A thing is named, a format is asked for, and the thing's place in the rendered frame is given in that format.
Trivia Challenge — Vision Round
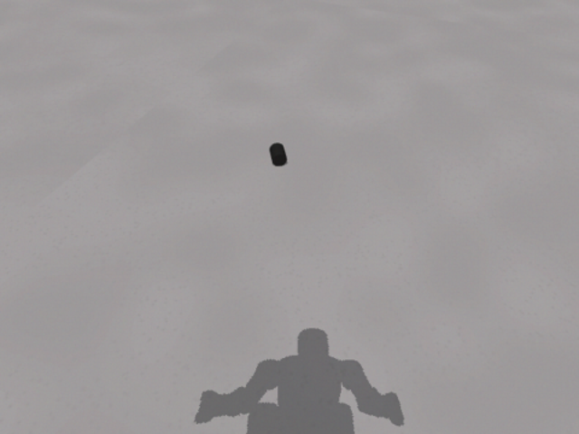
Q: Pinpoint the can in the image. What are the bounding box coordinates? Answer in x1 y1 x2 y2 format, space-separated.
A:
270 143 287 166

